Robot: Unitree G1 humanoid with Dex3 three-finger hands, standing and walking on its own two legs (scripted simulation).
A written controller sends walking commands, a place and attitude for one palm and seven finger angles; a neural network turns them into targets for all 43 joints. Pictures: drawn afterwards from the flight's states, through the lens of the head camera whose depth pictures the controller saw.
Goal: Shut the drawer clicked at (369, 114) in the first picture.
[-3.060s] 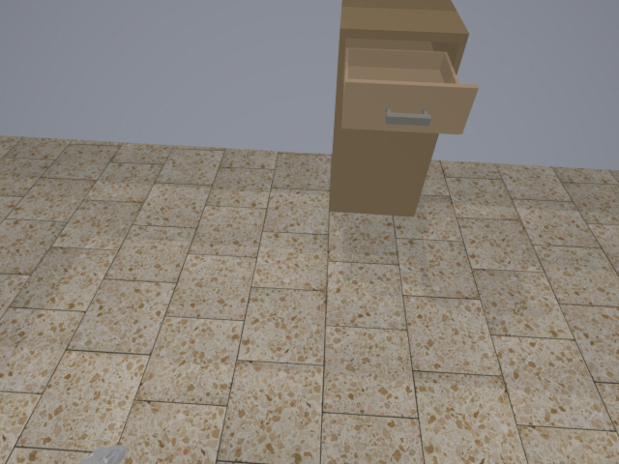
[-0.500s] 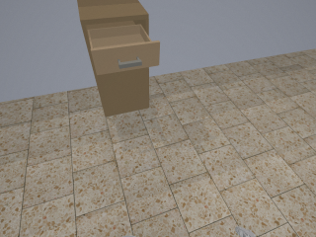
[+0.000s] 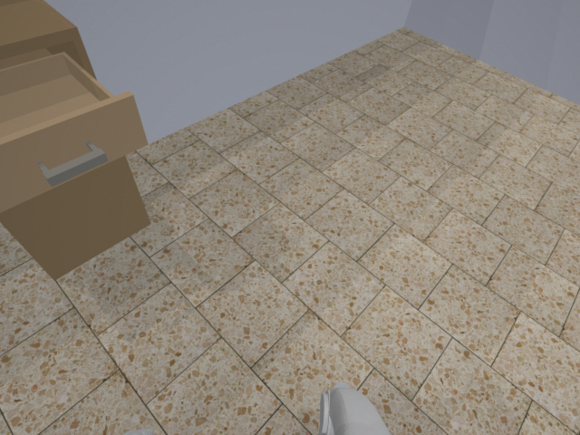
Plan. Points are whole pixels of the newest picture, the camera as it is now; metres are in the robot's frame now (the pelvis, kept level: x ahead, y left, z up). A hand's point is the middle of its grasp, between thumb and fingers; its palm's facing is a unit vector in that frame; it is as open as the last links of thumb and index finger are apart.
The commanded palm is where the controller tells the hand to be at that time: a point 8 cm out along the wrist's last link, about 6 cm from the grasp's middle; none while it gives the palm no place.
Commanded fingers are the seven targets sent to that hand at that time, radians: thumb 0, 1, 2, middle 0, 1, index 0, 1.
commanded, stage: walk to a spot facing it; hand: left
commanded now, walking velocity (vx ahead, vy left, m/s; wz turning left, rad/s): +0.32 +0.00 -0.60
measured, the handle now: (72, 161) +0.61 +0.47 -0.06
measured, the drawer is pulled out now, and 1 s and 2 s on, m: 0.29 0.29 0.29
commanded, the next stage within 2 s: turn to face it in 0.80 s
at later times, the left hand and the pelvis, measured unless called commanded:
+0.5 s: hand (198, 329) +0.31 +0.16 -0.15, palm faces -0.19 -0.94 -0.27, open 7.3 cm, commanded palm none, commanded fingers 0.00 0.90 0.90 -0.20 -0.30 -0.20 -0.30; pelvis +0.23 -0.03 +0.00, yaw -16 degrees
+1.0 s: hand (232, 224) +0.56 +0.13 -0.17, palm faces -0.43 -0.88 -0.18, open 7.4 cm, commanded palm none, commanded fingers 0.00 0.90 0.90 -0.20 -0.30 -0.20 -0.30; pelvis +0.40 -0.01 +0.01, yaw -31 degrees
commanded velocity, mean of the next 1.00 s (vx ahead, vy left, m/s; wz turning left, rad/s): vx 0.18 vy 0.00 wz -0.38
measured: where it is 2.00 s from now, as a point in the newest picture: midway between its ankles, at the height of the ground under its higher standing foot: (285, 368)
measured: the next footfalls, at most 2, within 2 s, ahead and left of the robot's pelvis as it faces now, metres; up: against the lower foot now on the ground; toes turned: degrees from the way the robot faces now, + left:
right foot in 0.18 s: +0.20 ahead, -0.07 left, +0.00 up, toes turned -15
left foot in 0.70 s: +0.49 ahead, +0.05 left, +0.00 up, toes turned -15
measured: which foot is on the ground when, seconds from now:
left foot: down 0.00-0.18, up 0.20-0.68, down 0.70-1.00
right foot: up 0.00-0.16, down 0.18-0.70, up 0.72-1.00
